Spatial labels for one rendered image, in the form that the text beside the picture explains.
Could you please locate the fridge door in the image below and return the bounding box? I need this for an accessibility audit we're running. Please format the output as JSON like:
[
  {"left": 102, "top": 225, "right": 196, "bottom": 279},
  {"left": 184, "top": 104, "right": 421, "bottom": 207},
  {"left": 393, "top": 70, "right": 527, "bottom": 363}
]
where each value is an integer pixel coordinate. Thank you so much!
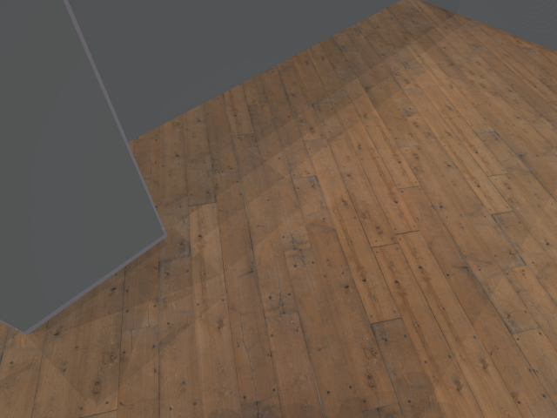
[{"left": 0, "top": 0, "right": 164, "bottom": 332}]

